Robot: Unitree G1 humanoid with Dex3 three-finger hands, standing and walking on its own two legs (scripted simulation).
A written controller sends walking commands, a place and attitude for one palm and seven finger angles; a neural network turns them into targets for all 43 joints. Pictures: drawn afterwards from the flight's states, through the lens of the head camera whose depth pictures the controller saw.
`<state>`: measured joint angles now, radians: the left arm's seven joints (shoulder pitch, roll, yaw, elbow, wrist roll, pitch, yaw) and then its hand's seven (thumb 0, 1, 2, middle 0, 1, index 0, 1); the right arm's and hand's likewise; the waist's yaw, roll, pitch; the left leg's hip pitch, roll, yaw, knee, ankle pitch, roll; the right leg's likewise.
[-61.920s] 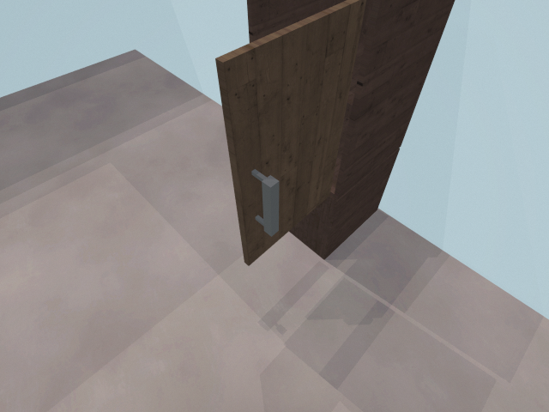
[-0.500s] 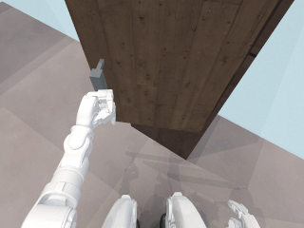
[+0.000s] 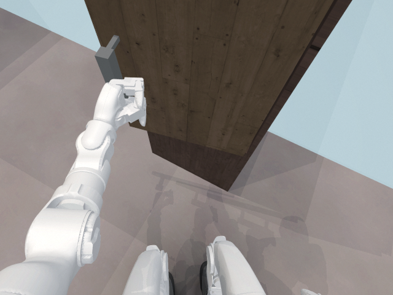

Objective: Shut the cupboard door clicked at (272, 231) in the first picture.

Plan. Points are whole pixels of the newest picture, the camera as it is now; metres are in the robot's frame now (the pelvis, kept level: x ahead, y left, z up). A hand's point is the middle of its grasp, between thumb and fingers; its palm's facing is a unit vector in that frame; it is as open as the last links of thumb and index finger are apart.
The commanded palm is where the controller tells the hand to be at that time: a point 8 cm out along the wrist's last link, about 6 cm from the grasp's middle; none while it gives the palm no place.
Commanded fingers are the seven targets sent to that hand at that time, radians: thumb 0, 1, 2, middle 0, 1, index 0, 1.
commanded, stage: push the door shut along its arc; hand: left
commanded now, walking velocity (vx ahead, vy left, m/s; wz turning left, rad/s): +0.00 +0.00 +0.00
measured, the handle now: (120, 77) +0.56 +0.12 +0.04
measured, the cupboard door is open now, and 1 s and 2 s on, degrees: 13 0 0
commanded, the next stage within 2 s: pull the fist back off the door in 1.02 s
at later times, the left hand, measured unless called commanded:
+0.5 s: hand (162, 87) +0.52 +0.03 +0.05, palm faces -0.42 -0.91 -0.04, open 3.1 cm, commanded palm +0.53 +0.08 +0.05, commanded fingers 0.00 0.90 0.90 -1.30 -1.50 -1.30 -1.50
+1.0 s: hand (172, 76) +0.55 +0.01 +0.05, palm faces -0.49 -0.87 -0.06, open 3.2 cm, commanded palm +0.58 +0.03 +0.05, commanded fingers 0.00 0.90 0.90 -1.30 -1.50 -1.30 -1.50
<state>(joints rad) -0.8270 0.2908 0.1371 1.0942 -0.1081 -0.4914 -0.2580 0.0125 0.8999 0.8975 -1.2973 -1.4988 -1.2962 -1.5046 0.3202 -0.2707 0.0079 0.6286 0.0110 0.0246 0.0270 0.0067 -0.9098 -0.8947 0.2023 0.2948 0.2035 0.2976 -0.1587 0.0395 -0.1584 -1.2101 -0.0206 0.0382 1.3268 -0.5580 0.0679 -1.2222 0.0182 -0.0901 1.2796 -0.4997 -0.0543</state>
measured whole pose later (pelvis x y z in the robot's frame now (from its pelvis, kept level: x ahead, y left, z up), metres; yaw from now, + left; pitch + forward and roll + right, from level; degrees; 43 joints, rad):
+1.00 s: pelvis +0.00 -0.01 -0.03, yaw -1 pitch +32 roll -3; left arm -1.28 0.44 0.11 1.30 -0.05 -0.28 -0.38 0.01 0.93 0.97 -1.29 -1.50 -1.31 -1.50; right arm 0.37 -0.26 0.03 0.68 -0.03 -0.05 0.02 0.00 -0.91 -0.89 0.20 0.30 0.20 0.30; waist -0.26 0.06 -0.15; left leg -1.41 0.00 0.00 1.44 -0.58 0.05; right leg -1.41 0.04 -0.13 1.36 -0.51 -0.08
